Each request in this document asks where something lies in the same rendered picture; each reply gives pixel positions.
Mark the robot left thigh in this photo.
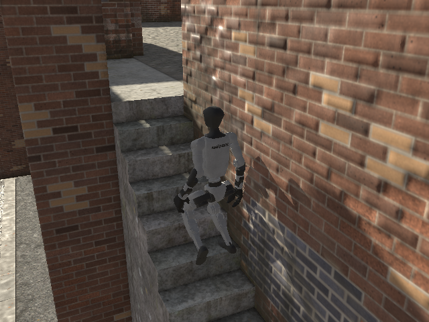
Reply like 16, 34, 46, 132
183, 190, 211, 219

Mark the right robot hand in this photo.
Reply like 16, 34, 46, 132
227, 187, 243, 207

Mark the left robot upper arm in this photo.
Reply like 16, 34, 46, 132
190, 138, 205, 178

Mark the robot right thigh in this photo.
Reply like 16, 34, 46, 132
207, 180, 235, 215

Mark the robot thigh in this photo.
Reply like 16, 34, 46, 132
207, 180, 235, 215
183, 190, 211, 219

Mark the right robot forearm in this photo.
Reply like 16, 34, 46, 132
235, 164, 245, 189

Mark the left robot hand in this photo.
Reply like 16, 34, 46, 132
174, 195, 190, 213

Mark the right robot upper arm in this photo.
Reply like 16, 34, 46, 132
225, 132, 245, 168

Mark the left robot forearm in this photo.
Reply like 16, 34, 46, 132
178, 168, 198, 200

